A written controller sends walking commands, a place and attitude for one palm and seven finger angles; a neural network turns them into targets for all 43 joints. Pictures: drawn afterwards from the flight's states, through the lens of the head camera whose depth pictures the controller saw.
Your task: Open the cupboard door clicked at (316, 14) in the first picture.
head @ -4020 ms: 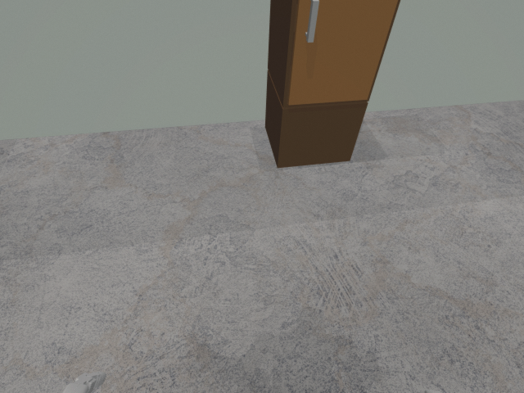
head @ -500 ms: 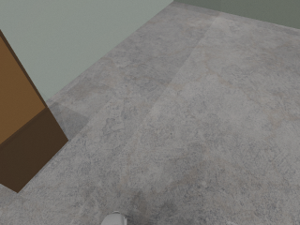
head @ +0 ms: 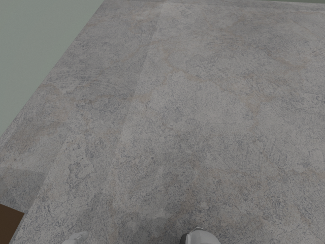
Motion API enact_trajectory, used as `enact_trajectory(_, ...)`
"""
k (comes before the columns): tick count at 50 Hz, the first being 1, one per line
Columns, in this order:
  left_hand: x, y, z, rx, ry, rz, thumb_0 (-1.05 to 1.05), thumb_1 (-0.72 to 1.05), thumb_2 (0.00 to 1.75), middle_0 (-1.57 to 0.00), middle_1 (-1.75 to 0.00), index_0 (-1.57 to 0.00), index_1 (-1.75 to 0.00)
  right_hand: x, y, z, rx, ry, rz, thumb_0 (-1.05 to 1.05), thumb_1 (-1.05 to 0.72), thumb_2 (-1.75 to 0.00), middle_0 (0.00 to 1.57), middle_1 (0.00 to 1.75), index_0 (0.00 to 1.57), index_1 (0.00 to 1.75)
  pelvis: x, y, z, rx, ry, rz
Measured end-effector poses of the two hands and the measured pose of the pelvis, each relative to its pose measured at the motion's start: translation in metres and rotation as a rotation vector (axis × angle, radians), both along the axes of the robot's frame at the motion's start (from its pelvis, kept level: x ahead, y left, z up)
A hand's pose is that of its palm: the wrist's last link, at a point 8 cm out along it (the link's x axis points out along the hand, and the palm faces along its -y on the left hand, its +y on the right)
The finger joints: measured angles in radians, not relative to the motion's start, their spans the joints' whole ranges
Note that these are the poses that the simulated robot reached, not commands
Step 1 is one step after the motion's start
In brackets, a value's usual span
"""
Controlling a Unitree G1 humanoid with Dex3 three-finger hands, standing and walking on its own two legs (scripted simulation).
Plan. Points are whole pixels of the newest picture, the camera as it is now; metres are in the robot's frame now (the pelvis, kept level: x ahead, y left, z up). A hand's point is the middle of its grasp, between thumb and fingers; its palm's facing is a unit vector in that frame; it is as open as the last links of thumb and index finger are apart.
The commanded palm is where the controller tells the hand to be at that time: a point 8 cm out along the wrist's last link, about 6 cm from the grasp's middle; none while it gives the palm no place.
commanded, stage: turn to face it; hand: left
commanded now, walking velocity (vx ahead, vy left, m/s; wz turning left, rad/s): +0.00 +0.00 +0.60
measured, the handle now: out of the picture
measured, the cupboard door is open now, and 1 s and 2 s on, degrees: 0 0 0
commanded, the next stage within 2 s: none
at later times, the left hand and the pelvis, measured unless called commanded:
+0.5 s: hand out of the picture +0.13 +0.19 -0.17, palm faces +0.23 -0.96 -0.14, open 7.3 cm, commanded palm none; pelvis +0.06 +0.00 +0.00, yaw +12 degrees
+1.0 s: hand out of the picture +0.08 +0.18 -0.13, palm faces +0.46 -0.84 -0.29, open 7.4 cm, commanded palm none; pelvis +0.06 -0.06 +0.01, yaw +28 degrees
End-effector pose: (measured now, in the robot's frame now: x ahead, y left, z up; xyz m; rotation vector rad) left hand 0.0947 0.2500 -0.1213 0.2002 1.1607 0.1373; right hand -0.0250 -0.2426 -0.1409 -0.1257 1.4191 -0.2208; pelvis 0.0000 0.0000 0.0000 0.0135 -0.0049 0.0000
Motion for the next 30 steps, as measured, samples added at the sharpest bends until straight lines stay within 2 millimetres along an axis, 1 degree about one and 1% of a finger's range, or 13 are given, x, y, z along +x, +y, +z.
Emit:
enact_trajectory(2, 0.028, -0.008, -0.005, 0.027, -0.036, -0.035, 0.00, 0.91, 0.90, -0.20, -0.30, -0.20, -0.30, 0.004, -0.008, -0.015, 0.018, 0.031, -0.026, 0.00, -0.92, -0.90, 0.20, 0.30, 0.20, 0.29, 0.015, -0.010, -0.012, 0.008, 0.002, -0.016)
enact_trajectory(3, 0.038, -0.013, -0.005, 0.034, -0.045, -0.043, 0.00, 0.91, 0.90, -0.20, -0.30, -0.20, -0.30, 0.009, -0.011, -0.018, 0.021, 0.039, -0.034, 0.01, -0.92, -0.90, 0.20, 0.30, 0.20, 0.29, 0.019, -0.013, -0.013, 0.006, -0.001, -0.021)
enact_trajectory(5, 0.050, -0.022, -0.001, 0.041, -0.049, -0.051, 0.00, 0.91, 0.90, -0.20, -0.30, -0.20, -0.30, 0.025, -0.014, -0.019, 0.025, 0.031, -0.041, 0.01, -0.92, -0.90, 0.20, 0.30, 0.20, 0.29, 0.027, -0.017, -0.010, 0.002, -0.009, -0.020)
enact_trajectory(10, 0.066, -0.043, 0.010, 0.021, -0.046, -0.045, 0.00, 0.91, 0.90, -0.20, -0.30, -0.20, -0.30, 0.073, -0.011, -0.006, 0.047, -0.051, -0.004, 0.01, -0.91, -0.90, 0.19, 0.30, 0.19, 0.29, 0.046, -0.023, 0.005, -0.004, -0.005, 0.007)
enact_trajectory(13, 0.071, -0.054, 0.012, -0.016, -0.063, -0.017, 0.00, 0.91, 0.90, -0.20, -0.30, -0.20, -0.30, 0.096, -0.004, 0.000, 0.063, -0.077, 0.032, 0.01, -0.91, -0.90, 0.19, 0.30, 0.19, 0.29, 0.055, -0.024, 0.010, -0.009, -0.004, 0.045)
enact_trajectory(15, 0.070, -0.058, 0.010, -0.043, -0.076, 0.014, 0.01, 0.90, 0.90, -0.20, -0.30, -0.20, -0.30, 0.108, -0.001, 0.004, 0.060, -0.075, 0.061, 0.01, -0.92, -0.90, 0.20, 0.30, 0.19, 0.29, 0.060, -0.023, 0.012, -0.013, -0.007, 0.071)
enact_trajectory(18, 0.065, -0.055, 0.005, -0.072, -0.094, 0.079, 0.00, 0.91, 0.90, -0.21, -0.30, -0.21, -0.30, 0.124, 0.001, 0.009, 0.044, -0.067, 0.111, 0.01, -0.93, -0.90, 0.20, 0.30, 0.20, 0.29, 0.064, -0.020, 0.011, -0.022, -0.008, 0.114)
enact_trajectory(21, 0.051, -0.043, -0.005, -0.084, -0.082, 0.140, -0.01, 0.91, 0.90, -0.21, -0.30, -0.21, -0.30, 0.143, 0.004, 0.014, 0.019, -0.077, 0.166, 0.01, -0.93, -0.90, 0.20, 0.30, 0.20, 0.29, 0.065, -0.013, 0.008, -0.030, -0.006, 0.156)
enact_trajectory(24, 0.027, -0.024, -0.021, -0.092, -0.044, 0.206, 0.00, 0.91, 0.90, -0.21, -0.30, -0.21, -0.30, 0.162, 0.011, 0.016, -0.012, -0.108, 0.224, 0.01, -0.92, -0.90, 0.20, 0.30, 0.20, 0.29, 0.065, -0.003, 0.000, -0.047, -0.002, 0.200)
enact_trajectory(26, 0.007, -0.011, -0.028, -0.086, 0.005, 0.248, 0.00, 0.91, 0.90, -0.21, -0.30, -0.21, -0.30, 0.172, 0.017, 0.018, -0.025, -0.128, 0.253, 0.01, -0.92, -0.90, 0.20, 0.30, 0.20, 0.29, 0.064, 0.002, -0.002, -0.038, 0.003, 0.219)
enact_trajectory(28, -0.011, 0.000, -0.027, -0.070, 0.061, 0.275, 0.00, 0.91, 0.90, -0.21, -0.30, -0.21, -0.30, 0.179, 0.022, 0.023, -0.032, -0.141, 0.276, 0.01, -0.92, -0.90, 0.20, 0.30, 0.20, 0.29, 0.063, 0.005, 0.002, -0.040, 0.007, 0.230)
enact_trajectory(30, -0.027, 0.010, -0.020, -0.053, 0.096, 0.305, 0.00, 0.91, 0.90, -0.20, -0.30, -0.20, -0.30, 0.183, 0.025, 0.028, -0.035, -0.142, 0.297, 0.01, -0.91, -0.90, 0.20, 0.30, 0.20, 0.29, 0.063, 0.007, 0.008, -0.046, 0.014, 0.249)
